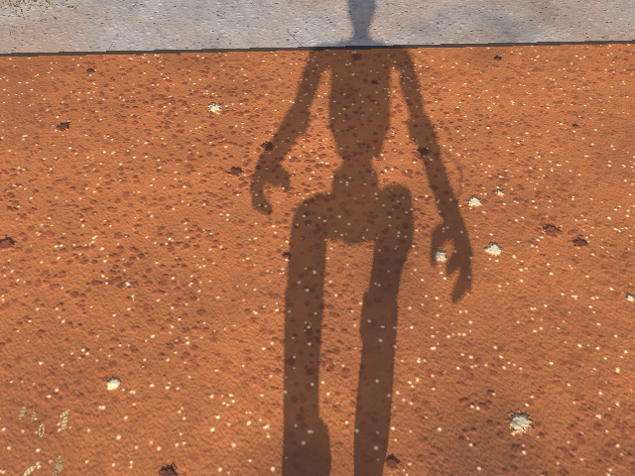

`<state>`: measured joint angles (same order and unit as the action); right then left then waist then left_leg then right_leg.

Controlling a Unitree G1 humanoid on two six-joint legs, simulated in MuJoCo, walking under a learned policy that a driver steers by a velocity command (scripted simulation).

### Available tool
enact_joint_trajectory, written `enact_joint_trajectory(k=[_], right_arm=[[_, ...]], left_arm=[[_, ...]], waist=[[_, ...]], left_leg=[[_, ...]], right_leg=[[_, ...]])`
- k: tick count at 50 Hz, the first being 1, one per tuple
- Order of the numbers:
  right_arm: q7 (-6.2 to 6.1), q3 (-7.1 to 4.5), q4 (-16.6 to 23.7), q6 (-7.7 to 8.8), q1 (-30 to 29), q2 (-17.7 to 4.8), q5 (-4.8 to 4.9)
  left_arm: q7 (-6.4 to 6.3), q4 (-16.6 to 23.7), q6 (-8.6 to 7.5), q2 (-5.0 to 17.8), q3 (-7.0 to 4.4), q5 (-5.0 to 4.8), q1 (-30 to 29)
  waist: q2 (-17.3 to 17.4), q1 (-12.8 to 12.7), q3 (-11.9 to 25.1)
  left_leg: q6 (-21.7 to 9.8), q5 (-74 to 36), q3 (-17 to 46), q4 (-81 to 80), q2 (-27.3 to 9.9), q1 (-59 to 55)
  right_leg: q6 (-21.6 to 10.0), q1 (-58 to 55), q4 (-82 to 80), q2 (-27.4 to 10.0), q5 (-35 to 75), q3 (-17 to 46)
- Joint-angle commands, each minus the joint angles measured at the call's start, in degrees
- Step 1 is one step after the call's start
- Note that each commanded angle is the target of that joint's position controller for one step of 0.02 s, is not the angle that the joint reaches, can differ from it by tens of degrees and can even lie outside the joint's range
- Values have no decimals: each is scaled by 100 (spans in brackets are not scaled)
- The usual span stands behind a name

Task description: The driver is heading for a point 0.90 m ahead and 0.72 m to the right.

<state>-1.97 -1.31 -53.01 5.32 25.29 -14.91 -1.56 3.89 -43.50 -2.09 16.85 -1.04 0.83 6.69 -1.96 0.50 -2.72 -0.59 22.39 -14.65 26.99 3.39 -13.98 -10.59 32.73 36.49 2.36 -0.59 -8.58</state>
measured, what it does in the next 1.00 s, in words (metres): walks ahead, turning right: left foot, then right foot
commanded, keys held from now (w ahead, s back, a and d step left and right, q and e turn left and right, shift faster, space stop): w+e+shift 0.86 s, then w+shift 0.14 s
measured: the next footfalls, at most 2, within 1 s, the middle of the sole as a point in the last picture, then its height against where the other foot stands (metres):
left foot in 0.42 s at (294, 397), level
right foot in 0.88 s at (462, 312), level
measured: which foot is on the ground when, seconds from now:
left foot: down 0.00-0.00, up 0.02-0.40, down 0.42-0.88, up 0.90-1.00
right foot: down 0.00-0.42, up 0.44-0.86, down 0.88-1.00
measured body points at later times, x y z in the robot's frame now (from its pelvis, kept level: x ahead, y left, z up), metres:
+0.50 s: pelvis +0.47 -0.01 +0.01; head +0.50 -0.02 +0.46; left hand +0.64 +0.26 -0.10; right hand +0.55 -0.32 -0.06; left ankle +0.60 +0.09 -0.70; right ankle +0.24 -0.02 -0.60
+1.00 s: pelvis +0.82 -0.27 +0.01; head +0.84 -0.28 +0.46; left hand +1.11 -0.20 -0.11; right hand +0.66 -0.48 -0.10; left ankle +0.86 -0.07 -0.58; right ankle +0.83 -0.29 -0.70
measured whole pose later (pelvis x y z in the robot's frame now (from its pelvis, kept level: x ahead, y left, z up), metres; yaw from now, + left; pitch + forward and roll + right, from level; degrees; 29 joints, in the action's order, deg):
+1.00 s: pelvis +0.82 -0.27 +0.01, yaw -55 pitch +0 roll -1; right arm -0.2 0.1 -42.2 4.4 17.0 -12.8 -2.2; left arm 0.4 -43.8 -0.1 18.1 -2.9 1.7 14.9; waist -0.8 1.9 -3.2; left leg 1.4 19.1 1.7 80.7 -6.1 21.9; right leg -11.0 19.5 36.3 11.2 -16.7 -4.4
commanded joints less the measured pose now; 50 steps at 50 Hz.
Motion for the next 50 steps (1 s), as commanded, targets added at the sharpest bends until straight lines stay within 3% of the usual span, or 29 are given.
enact_joint_trajectory(k=[1, 2, 3, 4, 5, 6, 8, 11, 15, 17, 19, 20, 21, 22, 23, 24, 25, 26, 29, 34, 37, 40, 42, 43, 44, 45, 46, 48, 50], right_arm=[[68, -141, 890, 41, -1578, -603, -168], [115, 9, 1546, 172, -751, -357, 49], [128, 81, 1615, 316, -1122, -628, -65], [168, 65, 1605, 373, -1366, -792, -70], [173, 79, 1657, 327, -1521, -736, -145], [178, 118, 1636, 186, -1472, -679, -262], [214, 182, 1699, -105, -1465, -580, -322], [302, 282, 2144, -144, -2447, -440, -191], [317, 303, 2369, -94, -3072, -398, 1], [286, 252, 2415, -56, -3074, -536, 5], [189, 71, 2174, -15, -2239, -935, 13], [115, -54, 1939, 15, -1232, -1167, 29], [-6, -216, 1680, 41, 85, -1492, -46], [-89, -328, 1537, 51, 837, -1868, -273], [-21, -434, 1622, -8, 85, -2117, -259], [15, -334, 1803, -51, -664, -1351, -212], [43, -240, 1753, -71, -870, -959, -148], [65, -204, 1608, -75, -829, -807, -173], [136, -131, 1039, 72, -332, -515, -11], [213, -168, 863, 244, -599, -654, -14], [177, -200, 628, 234, -146, -823, -13], [66, -287, 601, 115, 155, -1244, -1], [-18, -387, 712, -84, -120, -1585, -39], [8, -397, 864, -161, -415, -1594, -58], [99, -358, 874, -177, -380, -1278, -117], [154, -184, 1407, -114, 23, -590, -92], [152, -179, 1792, 28, -562, -929, 0], [150, -112, 1680, 123, -818, -924, 16], [193, -52, 1524, -72, -573, -759, -165]], left_arm=[[-242, -706, 157, 1359, -604, -157, 2983], [-249, -418, 192, 1994, -694, 52, 2383], [-304, -176, 199, 1580, -680, 31, 2138], [-365, -265, 184, 1090, -563, 39, 1956], [-374, -336, 131, 916, -508, 29, 1767], [-402, -280, 38, 935, -484, 16, 1624], [-381, -243, -122, 858, -424, -36, 1467], [-351, -161, -245, 995, -499, -60, 1485], [-280, -174, -228, 1118, -616, -138, 1851], [-321, -140, -206, 1163, -654, -116, 1832], [-350, -70, -211, 1372, -700, -57, 1650], [-324, -24, -230, 1547, -724, -32, 1388], [-308, 94, -306, 1260, -643, -4, 1103], [-342, 338, -361, 214, -373, -57, 1141], [-321, 647, -311, 235, -244, -248, 1745], [-367, 400, -166, 703, -291, -53, 1209], [-293, 438, -107, 800, -326, 52, 841], [-205, 444, -45, 760, -330, 87, 645], [-3, 779, 177, 317, -193, 151, 271], [105, 1313, 260, 333, -69, 93, -572], [225, 1451, 231, 273, 10, 105, -1226], [178, 1289, 189, 384, -27, 93, -970], [62, 877, 153, 725, -197, 83, 501], [-49, 454, 109, 987, -370, 71, 1789], [-213, 217, 123, 1197, -532, 31, 1957], [-275, 453, 231, 1856, -639, 145, 1295], [-328, 628, 284, 1788, -675, 126, 1689], [-437, 353, 157, 1199, -547, 80, 1373], [-500, 307, -55, 838, -392, 70, 1005]], waist=[[-1083, -1522, 705], [-1614, -587, 1816], [-274, -816, 1762], [599, -501, 718], [876, -190, 248], [933, 5, 9], [791, 252, -264], [409, -26, -443], [-14, -584, -74], [-103, -582, 64], [-97, -166, 666], [-15, 467, 1222], [145, 1099, 1865], [1590, 1050, 2375], [2901, 312, 2807], [1416, 369, 1687], [746, 362, 1043], [384, 302, 707], [769, 87, 203], [671, -184, -244], [384, 15, -620], [676, -232, -155], [918, -1071, 636], [833, -1579, 1149], [131, -1379, 1070], [-1116, -415, 1331], [-367, -864, 2117], [614, -353, 473], [784, 184, 83]], left_leg=[[-7, -161, 448, 6509, 93, 4336], [243, 816, 1642, 7816, 246, 6334], [70, 252, 2167, 7288, -91, 6700], [5, -253, 2189, 6387, -437, 6515], [55, -308, 2120, 5723, -665, 6104], [144, -230, 2091, 5412, -780, 5723], [334, -181, 1902, 4480, -1014, 5093], [475, -1414, 1542, 2615, -1041, 4523], [350, -2848, 1416, 954, -627, 4067], [268, -2715, 1547, 383, -508, 3801], [154, -1934, 1609, 208, -223, 2718], [86, -1506, 1569, 216, -253, 1619], [-56, -515, 2073, 498, -893, 130], [-214, 1520, 4107, 1, -2551, -1170], [-787, 2589, 7138, -1282, -3281, -1191], [-766, 3128, 6204, -1377, -2846, -248], [-667, 1980, 4949, -1235, -2540, 512], [-555, 839, 4089, -1254, -2283, 1033], [-338, -782, 2622, -1447, -1965, 1625], [-211, -2464, 837, -1992, -1692, 2154], [-20, -3738, 72, -2136, -1459, 1933], [129, -7644, -203, -1074, -1583, 1126], [54, -8732, -72, 929, -1881, 1226], [-50, -8090, 72, 2628, -1918, 1995], [-16, -3226, 122, 4646, -1183, 3466], [222, 779, 505, 6746, -393, 5600], [183, 247, 1664, 6972, -419, 6331], [128, -447, 1686, 5791, -982, 6186], [226, -286, 1747, 5033, -1246, 5271]], right_leg=[[-630, -4564, 102, -290, -89, 1420], [-2027, -5930, -841, -1541, -882, 4658], [-1940, -5630, -2080, -1817, -2461, 5725], [-1500, -4352, -2457, -1678, -2845, 5310], [-1226, -3335, -2490, -1412, -2417, 4769], [-1100, -2603, -2474, -1119, -1909, 4264], [-988, -1343, -2675, -638, -1584, 3525], [-821, -658, -2892, -190, -761, 2946], [-378, -1688, -2528, -179, 789, 2977], [-201, -2249, -2150, -293, 1228, 3120], [57, -2641, -1045, -293, 2518, 3179], [183, -2443, 137, -140, 2716, 3039], [266, -1591, 1740, 65, 1893, 2806], [279, -48, 3580, 585, -2708, 2199], [328, 1081, 4566, 541, -2827, 1765], [320, 1427, 4689, -4, -2071, 1577], [383, 1335, 4361, -214, -1646, 1402], [454, 1167, 4156, -390, -1538, 1360], [536, 1281, 3967, -749, -1433, 1316], [568, 1239, 2856, -781, -248, 938], [327, 704, 1388, -518, 90, 132], [1, -287, 803, 133, -292, -419], [-247, -1883, 723, 434, -874, -229], [-472, -3413, 336, 490, -1021, 155], [-624, -4536, -50, 88, -1357, 994], [-1253, -5629, -332, -1355, -689, 3756], [-1694, -5970, -1505, -1757, -1653, 5102], [-1204, -4018, -2266, -1639, -1675, 4416], [-974, -2498, -2372, -1162, -942, 3490]])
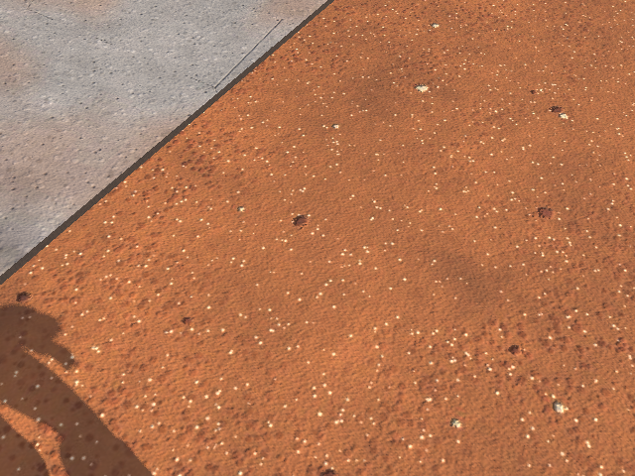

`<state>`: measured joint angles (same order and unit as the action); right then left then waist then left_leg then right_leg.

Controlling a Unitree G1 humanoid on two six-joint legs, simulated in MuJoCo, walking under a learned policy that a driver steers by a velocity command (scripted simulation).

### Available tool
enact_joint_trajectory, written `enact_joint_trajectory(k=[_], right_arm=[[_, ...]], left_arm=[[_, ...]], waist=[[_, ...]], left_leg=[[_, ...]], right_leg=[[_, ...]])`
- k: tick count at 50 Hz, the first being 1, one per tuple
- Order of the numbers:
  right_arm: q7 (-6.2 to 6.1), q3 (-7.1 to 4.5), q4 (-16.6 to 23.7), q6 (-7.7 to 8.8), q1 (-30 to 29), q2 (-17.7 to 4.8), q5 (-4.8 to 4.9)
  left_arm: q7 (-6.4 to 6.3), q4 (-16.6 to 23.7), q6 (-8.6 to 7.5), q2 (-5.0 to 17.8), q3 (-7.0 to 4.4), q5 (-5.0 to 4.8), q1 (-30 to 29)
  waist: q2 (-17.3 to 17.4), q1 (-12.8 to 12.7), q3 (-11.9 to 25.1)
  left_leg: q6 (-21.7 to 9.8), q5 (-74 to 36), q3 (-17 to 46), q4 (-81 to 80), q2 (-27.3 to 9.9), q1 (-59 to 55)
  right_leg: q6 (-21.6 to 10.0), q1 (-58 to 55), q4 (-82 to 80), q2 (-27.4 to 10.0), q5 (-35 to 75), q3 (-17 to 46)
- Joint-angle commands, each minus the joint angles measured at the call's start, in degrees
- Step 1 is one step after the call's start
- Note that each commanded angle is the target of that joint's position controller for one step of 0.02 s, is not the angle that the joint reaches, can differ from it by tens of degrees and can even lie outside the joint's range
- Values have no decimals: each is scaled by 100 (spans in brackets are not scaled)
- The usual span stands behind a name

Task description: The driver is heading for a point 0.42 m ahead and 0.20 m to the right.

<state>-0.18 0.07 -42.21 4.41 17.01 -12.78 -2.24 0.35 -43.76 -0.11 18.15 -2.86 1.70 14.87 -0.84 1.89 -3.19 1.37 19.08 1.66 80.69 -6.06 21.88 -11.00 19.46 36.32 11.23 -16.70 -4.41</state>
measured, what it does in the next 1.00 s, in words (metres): walks ahead, turning right: left foot, then right foot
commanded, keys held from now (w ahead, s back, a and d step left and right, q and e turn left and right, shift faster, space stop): w+shift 0.36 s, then w+e+shift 0.18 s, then e+shift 0.46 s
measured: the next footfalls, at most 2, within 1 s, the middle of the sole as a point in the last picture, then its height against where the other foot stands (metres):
left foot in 0.30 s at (236, 454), level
right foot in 0.74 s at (340, 293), level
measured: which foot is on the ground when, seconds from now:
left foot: up 0.00-0.28, down 0.30-0.74, up 0.76-1.00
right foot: down 0.00-0.32, up 0.34-0.72, down 0.74-1.00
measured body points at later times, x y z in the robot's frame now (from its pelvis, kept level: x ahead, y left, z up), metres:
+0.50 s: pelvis +0.48 +0.07 +0.02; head +0.49 +0.06 +0.47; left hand +0.64 +0.31 -0.08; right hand +0.46 -0.22 -0.10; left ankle +0.48 +0.16 -0.71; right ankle +0.44 -0.05 -0.61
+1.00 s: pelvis +0.83 -0.01 +0.02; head +0.87 -0.06 +0.47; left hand +1.08 +0.18 -0.07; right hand +0.93 -0.35 -0.03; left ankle +1.02 +0.13 -0.63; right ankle +0.87 -0.07 -0.71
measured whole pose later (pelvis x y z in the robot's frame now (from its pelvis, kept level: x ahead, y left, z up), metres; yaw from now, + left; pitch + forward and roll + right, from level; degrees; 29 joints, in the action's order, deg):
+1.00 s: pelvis +0.83 -0.01 +0.02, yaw -33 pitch +3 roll +1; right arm -2.1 -1.4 -31.9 4.0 -2.5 -16.1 -1.2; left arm -0.9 -38.0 0.2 18.0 -4.8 -1.6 13.4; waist 1.1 -3.1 -4.9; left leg 5.8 19.7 12.5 58.8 -0.6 38.7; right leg -7.9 20.1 24.2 12.8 -4.2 10.9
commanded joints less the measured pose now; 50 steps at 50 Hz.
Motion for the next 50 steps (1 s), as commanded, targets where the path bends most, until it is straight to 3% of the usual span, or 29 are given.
enact_joint_trajectory(k=[1, 6, 8, 11, 13, 14, 15, 16, 17, 18, 20, 22, 24, 27, 28, 31, 33, 34, 35, 36, 37, 38, 39, 40, 41, 42, 45, 47, 50], right_arm=[[52, -172, 410, -98, 289, -879, -146], [226, -25, 891, -122, -1214, -522, -9], [279, -11, 940, -87, -1513, -487, 94], [235, -97, 937, -77, -1680, -695, 94], [147, -247, 765, -74, -1047, -1002, 71], [70, -356, 497, -87, -140, -1206, 103], [-32, -458, 135, -114, 1146, -1385, 84], [-144, -621, -41, -130, 1995, -1901, -68], [-28, -685, -86, -100, 1702, -2151, -131], [70, -624, 38, -101, 980, -1588, -64], [101, -470, -34, -25, 401, -901, -53], [68, -355, -273, 68, 377, -668, -61], [100, -361, -458, 211, 426, -745, 62], [169, -370, -551, 347, 409, -828, 83], [165, -331, -582, 371, 327, -707, 99], [66, -311, -662, 448, 552, -800, 234], [-65, -372, -618, 411, 529, -1103, 291], [-282, -545, -290, 255, 312, -1779, 339], [-395, -603, -158, 96, -51, -1861, 329], [-423, -614, -2, -19, -323, -1799, 279], [-344, -557, 53, -44, -441, -1464, 334], [-188, -312, 333, 60, -303, -456, 43], [-95, -178, 554, 204, 797, -461, 251], [-72, -260, 608, 279, 393, -1072, 259], [-87, -316, 786, 272, -143, -1173, 278], [-147, -340, 756, 199, -311, -1139, 190], [-189, -401, 923, -19, -548, -1131, 117], [-214, -342, 1045, -39, -845, -862, 57], [-229, -335, 1138, -117, -1249, -775, 136]], left_arm=[[-131, 262, -351, 548, -138, -61, 223], [40, -35, -626, 541, -145, -184, 635], [66, -145, -703, 635, -161, -268, 853], [19, -337, -703, 880, -186, -207, 1060], [-58, -428, -632, 1146, -234, -66, 1082], [-105, -451, -552, 1241, -255, 54, 963], [-137, -422, -486, 1198, -246, 138, 614], [-118, -261, -517, 587, -85, 75, 738], [4, -42, -625, 11, 62, -245, 1440], [-73, -60, -616, 405, 56, -127, 837], [-5, 32, -556, 418, 94, -80, 180], [132, 98, -366, 182, 157, 22, 213], [216, 191, -203, 50, 195, 17, 32], [272, 482, -157, 21, 237, -35, -684], [285, 559, -190, 30, 239, -35, -936], [440, 719, -333, -220, 309, -12, -1546], [471, 502, -348, -105, 245, 37, -1060], [427, 641, -446, 338, -22, -456, -776], [399, 481, -429, 701, -178, -504, -54], [329, 203, -360, 1024, -376, -452, 956], [177, 33, -264, 1045, -450, -406, 1451], [45, 111, -211, 1310, -458, -219, 1224], [84, 544, -347, 1489, -420, 200, 827], [116, 965, -308, 1320, -497, 76, 254], [129, 1045, -312, 1043, -432, -162, -123], [123, 1073, -316, 793, -352, -345, -382], [31, 1107, -233, 718, -363, -304, -553], [-98, 1028, -157, 818, -418, -321, -388], [-301, 1057, 107, 951, -495, -378, -394]], waist=[[630, 149, 57], [246, -257, -436], [107, -431, -360], [11, -484, -183], [-304, -95, 423], [-415, 378, 898], [-340, 1125, 1335], [509, 1261, 1937], [2474, 440, 2622], [1186, 474, 1782], [-153, 178, 665], [127, -176, 210], [282, -341, -164], [431, -315, -473], [281, -336, -675], [123, -172, -572], [383, -348, -126], [1029, -497, 525], [1050, -970, 946], [909, -1402, 1383], [214, -1516, 1253], [-1858, -852, 1048], [-1484, -393, 2904], [-204, -613, 3221], [475, -383, 2173], [1013, -114, 1613], [512, 131, 725], [410, 69, 807], [22, -39, 1312]], left_leg=[[98, 183, 118, -709, -391, 1439], [-45, -1920, -393, -3437, -286, 1121], [-256, -3035, -500, -4240, -86, 519], [-531, -2903, -642, -4898, 314, 428], [-678, -1878, -688, -4864, 770, -228], [-763, -1274, -627, -4784, 899, -1045], [-847, -952, -556, -4841, 715, -2366], [-1129, 808, 798, -4732, -406, -3765], [-1843, 1662, 4580, -6133, -1671, -4634], [-1773, 1905, 4441, -6443, -1414, -4147], [-1466, 1091, 2709, -6633, -1163, -2424], [-1176, 675, 1767, -6998, -894, -1362], [-1017, 246, 1054, -7445, -821, -982], [-808, -1221, -294, -7790, -487, -816], [-751, -2431, -771, -7712, -325, -801], [-459, -4623, -1505, -7431, -135, -1070], [-282, -5872, -1636, -6625, -173, -1702], [-62, -7034, -1395, -5920, -199, -2116], [56, -7424, -1353, -5003, -273, -2222], [103, -7136, -1252, -3745, -257, -1924], [302, -4110, -1253, -2018, 230, -1105], [477, 1754, -960, 378, 1216, 866], [495, 2007, 611, 1939, 1401, 1978], [225, 1351, 981, 1547, 1053, 1800], [117, 1061, 884, 896, 904, 1989], [140, 868, 827, 416, 667, 1771], [335, 725, 697, -722, 550, 1213], [440, 365, 552, -1692, 697, 1063], [543, -571, 529, -2910, 1008, 842]], right_leg=[[-892, -716, -2466, -1890, 820, 2789], [-464, -204, -3034, -1154, 2146, 1475], [-325, -432, -3369, -1367, 2680, 1459], [-108, -1811, -3012, -1618, 4526, 1293], [94, -2572, -1845, -1819, 6590, 1229], [163, -2566, -741, -1873, 6967, 1206], [224, -1825, 874, -1687, 6366, 1006], [336, -340, 3393, -1122, 4008, 700], [541, 1438, 5035, -53, -830, 1123], [369, 2189, 5191, -602, -476, 1307], [354, 2026, 4422, -1207, 139, 1150], [442, 1683, 4061, -1442, 154, 1184], [546, 1923, 3776, -1615, 286, 1143], [599, 2184, 2785, -1669, 1309, 817], [614, 2155, 2277, -1620, 1635, 617], [558, 1212, 331, -1264, 2836, -325], [453, 563, -134, -826, 3028, -612], [533, 84, 70, -636, 2665, -323], [468, -517, -3, -519, 2409, -247], [347, -1595, -151, -499, 2640, -76], [174, -2429, -890, -823, 3265, 463], [-210, -3468, -235, -1498, 6213, 1752], [-1792, -4803, -688, -3031, 5773, 4583], [-1745, -4382, -1236, -2875, 4071, 4765], [-1523, -3345, -1549, -2503, 2981, 4393], [-1221, -2402, -1752, -2212, 2545, 4065], [-907, -584, -1866, -1617, 3797, 3192], [-699, -244, -1638, -1263, 4459, 2828], [-196, -397, -1289, -946, 4213, 2761]])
